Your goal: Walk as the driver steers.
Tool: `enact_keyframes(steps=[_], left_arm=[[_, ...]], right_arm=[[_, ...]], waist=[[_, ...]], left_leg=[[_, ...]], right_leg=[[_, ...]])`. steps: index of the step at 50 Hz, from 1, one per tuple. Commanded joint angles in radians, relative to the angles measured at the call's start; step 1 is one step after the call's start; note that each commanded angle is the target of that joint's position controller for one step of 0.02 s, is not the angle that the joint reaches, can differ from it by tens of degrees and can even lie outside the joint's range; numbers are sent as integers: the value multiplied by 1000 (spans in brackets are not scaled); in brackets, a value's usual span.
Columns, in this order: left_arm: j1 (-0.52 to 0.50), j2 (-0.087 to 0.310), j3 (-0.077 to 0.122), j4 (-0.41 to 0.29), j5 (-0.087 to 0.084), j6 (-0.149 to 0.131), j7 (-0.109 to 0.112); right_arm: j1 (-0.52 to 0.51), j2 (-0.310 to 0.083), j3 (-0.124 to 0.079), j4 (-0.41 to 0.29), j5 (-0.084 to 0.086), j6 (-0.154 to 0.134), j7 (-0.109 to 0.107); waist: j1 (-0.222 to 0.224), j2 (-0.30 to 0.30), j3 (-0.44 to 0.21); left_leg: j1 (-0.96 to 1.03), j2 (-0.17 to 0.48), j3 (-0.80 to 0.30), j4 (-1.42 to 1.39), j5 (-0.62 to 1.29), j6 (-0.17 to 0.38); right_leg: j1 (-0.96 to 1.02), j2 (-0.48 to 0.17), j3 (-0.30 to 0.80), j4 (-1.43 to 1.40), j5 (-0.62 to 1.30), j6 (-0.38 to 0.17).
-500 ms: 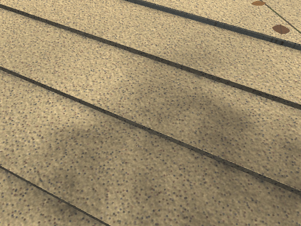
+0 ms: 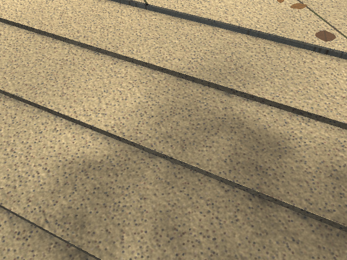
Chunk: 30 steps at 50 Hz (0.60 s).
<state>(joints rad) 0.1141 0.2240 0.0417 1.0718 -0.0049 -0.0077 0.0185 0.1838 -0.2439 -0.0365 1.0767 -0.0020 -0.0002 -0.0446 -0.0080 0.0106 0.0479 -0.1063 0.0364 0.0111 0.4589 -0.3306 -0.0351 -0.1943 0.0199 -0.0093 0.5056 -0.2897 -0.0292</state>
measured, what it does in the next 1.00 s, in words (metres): walks ahead: right foot 0.04 m higher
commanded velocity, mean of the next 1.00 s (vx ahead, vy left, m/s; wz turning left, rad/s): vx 0.27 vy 0.00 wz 0.00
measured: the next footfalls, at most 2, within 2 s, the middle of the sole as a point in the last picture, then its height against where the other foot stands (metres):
right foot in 1.00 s outside the picture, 0.04 m higher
left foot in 1.58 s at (137, 203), level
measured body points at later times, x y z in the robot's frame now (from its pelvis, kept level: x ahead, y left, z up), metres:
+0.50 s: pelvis +0.01 +0.02 +0.00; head +0.01 +0.04 +0.45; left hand +0.03 +0.29 -0.15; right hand +0.03 -0.24 -0.14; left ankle -0.02 +0.13 -0.72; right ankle -0.01 -0.10 -0.74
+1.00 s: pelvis +0.22 +0.03 -0.01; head +0.25 +0.04 +0.44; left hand +0.46 +0.23 -0.11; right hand +0.08 -0.19 -0.14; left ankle +0.00 +0.14 -0.73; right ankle +0.37 -0.06 -0.70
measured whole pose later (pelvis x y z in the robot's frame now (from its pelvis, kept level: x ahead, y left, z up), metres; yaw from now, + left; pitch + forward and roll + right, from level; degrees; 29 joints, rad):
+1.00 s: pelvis +0.22 +0.03 -0.01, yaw +1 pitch +2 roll -2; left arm -0.10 0.18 0.03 0.87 -0.03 -0.09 -0.05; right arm 0.55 -0.17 -0.02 1.10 0.00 -0.06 -0.02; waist -0.07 0.01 0.03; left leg 0.19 0.05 0.04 0.23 -0.41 0.01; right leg -0.62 0.00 -0.14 0.71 -0.16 -0.12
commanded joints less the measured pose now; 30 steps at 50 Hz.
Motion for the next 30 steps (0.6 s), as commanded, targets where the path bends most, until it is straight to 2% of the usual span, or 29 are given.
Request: enact_keyframes(steps=[1, 12, 13, 14, 15, 17, 18, 19, 20, 21, 22, 23, 25, 26, 27, 28, 29, 30], left_arm=[[3, 121, 22, -26, 0, -7, 3], [20, 105, 20, -11, 3, -1, 9], [36, 99, 19, -2, 2, 1, 10], [43, 111, 24, 0, -4, 4, 13], [59, 130, 32, 1, -10, 6, 14], [117, 164, 44, 3, -14, -3, 13], [150, 186, 53, 7, -15, -14, 12], [157, 196, 57, 3, -12, -27, 13], [146, 189, 57, -8, -7, -41, 13], [124, 183, 57, -23, -9, -53, 12], [92, 176, 55, -42, -18, -61, 12], [51, 169, 54, -60, -28, -62, 12], [-14, 164, 53, -81, -40, -49, 7], [-2, 137, 46, -83, -37, -44, 5], [3, 78, 29, -88, -27, -46, 0], [-11, 39, 18, -121, -16, -56, 0], [-26, 51, 21, -142, -35, -68, -2], [-33, 74, 22, -148, -52, -80, -7]], right_arm=[[45, -97, -17, -11, 0, -1, -5], [69, -81, -15, 20, -1, -2, -12], [91, -68, -13, 32, 1, -1, -12], [95, -64, -14, 36, 6, -1, -13], [82, -62, -14, 28, 10, -2, -15], [47, -44, -11, -3, 12, -18, -13], [32, -32, -9, -15, 15, -30, -8], [26, -34, -11, -24, 21, -42, 0], [24, -43, -17, -30, 27, -53, 7], [29, -48, -21, -35, 33, -64, 13], [33, -54, -24, -38, 36, -73, 18], [50, -54, -28, -33, 35, -81, 22], [189, -19, -33, 37, 23, -88, 27], [265, -19, -40, 73, 13, -83, 30], [365, -46, -48, 93, 8, -82, 31], [438, -151, -64, 79, 15, -88, 34], [415, -167, -57, 76, -4, -105, 41], [324, -123, -43, 47, 4, -120, 42]], waist=[[-2, -23, -61], [1, -20, -23], [0, -30, -41], [6, -42, -25], [17, -62, -3], [43, -144, 56], [53, -183, 71], [51, -190, 87], [43, -181, 91], [29, -165, 84], [10, -145, 75], [-15, -133, 60], [-91, -102, 18], [-107, -56, 13], [-129, 85, -28], [-135, 301, -28], [-108, 282, 16], [-66, 163, 93]], left_leg=[[-37, 11, -2, -42, 265, 13], [-65, 12, 5, -62, 185, 8], [-62, -1, 22, -57, 95, 10], [-91, -23, 46, -25, -19, 17], [-135, -40, 66, 27, -118, 28], [-264, -53, 85, 172, -190, 48], [-289, -38, 66, 265, -177, 60], [-318, -12, 25, 351, -184, 78], [-361, 12, -11, 427, -221, 95], [-391, 36, -35, 450, -246, 112], [-382, 55, -44, 401, -242, 126], [-309, 57, -30, 291, -207, 134], [0, -30, 90, 50, 29, 122], [96, -62, 99, 13, 68, 104], [206, 58, -82, -68, -23, 125], [264, 293, -493, -255, -160, 228], [179, 390, -722, -334, -349, 327], [150, 378, -671, -339, -411, 312]], right_leg=[[77, -79, 74, -58, 456, -42], [38, -65, 70, -99, 282, -37], [42, -58, 67, -112, 157, -39], [28, -55, 77, -128, -33, -51], [3, -70, 110, -154, -257, -74], [-23, -192, 297, -271, -547, -146], [-42, -268, 419, -327, -600, -194], [-66, -321, 501, -361, -595, -228], [-58, -351, 534, -371, -551, -242], [-42, -364, 531, -368, -499, -238], [-39, -352, 485, -360, -434, -215], [-65, -313, 400, -346, -362, -180], [-215, -185, 194, -248, -254, -126], [-273, -129, 124, -140, -220, -106], [-369, -63, 34, 101, -165, -63], [-561, 26, -65, 410, -238, -9], [-646, -1, 45, 603, -301, -25], [-728, -69, 88, 683, -191, -42]])
Velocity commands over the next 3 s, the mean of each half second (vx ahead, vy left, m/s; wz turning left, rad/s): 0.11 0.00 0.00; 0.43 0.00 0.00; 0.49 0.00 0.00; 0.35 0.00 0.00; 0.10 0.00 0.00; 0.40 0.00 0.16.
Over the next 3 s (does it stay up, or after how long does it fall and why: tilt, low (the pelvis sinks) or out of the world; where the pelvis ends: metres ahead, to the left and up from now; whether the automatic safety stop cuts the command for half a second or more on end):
stays up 0.96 0.04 0.07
